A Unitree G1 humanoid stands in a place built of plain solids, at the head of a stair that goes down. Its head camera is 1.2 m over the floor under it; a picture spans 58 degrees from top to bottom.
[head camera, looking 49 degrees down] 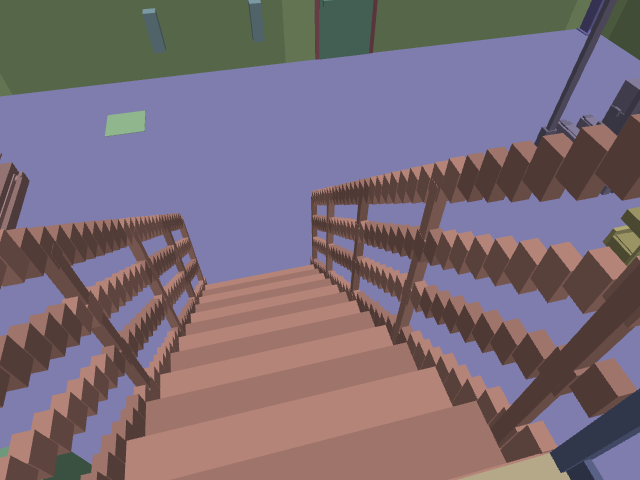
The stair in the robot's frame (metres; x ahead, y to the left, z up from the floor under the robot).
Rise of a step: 0.22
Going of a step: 0.22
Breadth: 1.28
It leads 14 degrees to the left of straight ahead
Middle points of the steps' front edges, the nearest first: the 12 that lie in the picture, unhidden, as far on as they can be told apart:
0.39 0.06 -0.21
0.61 0.12 -0.43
0.83 0.17 -0.64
1.05 0.22 -0.86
1.27 0.27 -1.08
1.49 0.33 -1.29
1.70 0.38 -1.51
1.92 0.43 -1.72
2.14 0.49 -1.94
2.36 0.54 -2.15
2.58 0.59 -2.37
2.79 0.65 -2.58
